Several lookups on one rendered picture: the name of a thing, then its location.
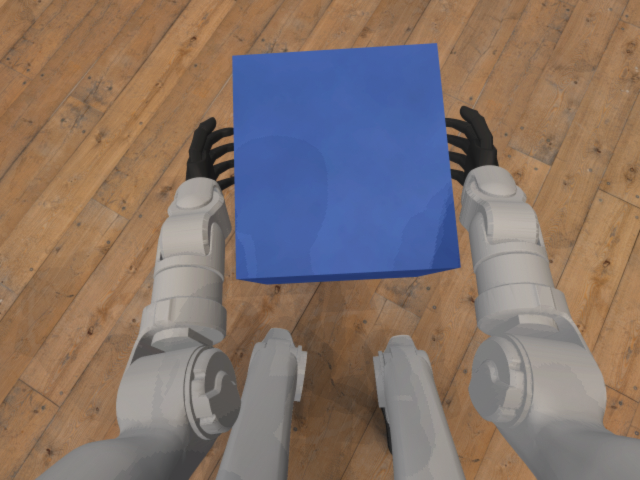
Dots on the robot left thigh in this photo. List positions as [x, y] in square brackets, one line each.
[258, 445]

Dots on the left robot upper arm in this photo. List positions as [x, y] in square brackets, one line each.
[171, 408]

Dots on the robot right forearm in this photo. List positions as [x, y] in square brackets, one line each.
[516, 293]

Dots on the right robot hand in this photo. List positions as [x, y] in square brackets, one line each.
[479, 148]

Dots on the right robot upper arm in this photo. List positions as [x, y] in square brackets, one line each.
[547, 398]

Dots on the right robot foot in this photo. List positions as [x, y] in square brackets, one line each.
[388, 431]

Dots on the robot left forearm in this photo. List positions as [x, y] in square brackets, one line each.
[186, 305]

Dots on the left robot hand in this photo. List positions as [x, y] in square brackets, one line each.
[202, 157]

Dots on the carton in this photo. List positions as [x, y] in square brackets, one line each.
[341, 166]

